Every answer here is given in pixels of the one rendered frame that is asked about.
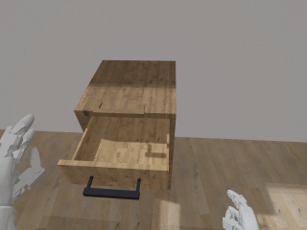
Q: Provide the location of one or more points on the handle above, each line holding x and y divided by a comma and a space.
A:
111, 193
119, 113

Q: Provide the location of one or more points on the left robot forearm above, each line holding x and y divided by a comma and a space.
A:
7, 216

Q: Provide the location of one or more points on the cabinet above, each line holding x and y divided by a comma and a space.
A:
149, 85

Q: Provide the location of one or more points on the robot left hand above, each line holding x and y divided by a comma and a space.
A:
12, 150

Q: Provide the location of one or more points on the drawer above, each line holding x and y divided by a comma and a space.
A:
117, 151

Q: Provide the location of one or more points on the robot right hand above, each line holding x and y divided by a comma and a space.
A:
243, 219

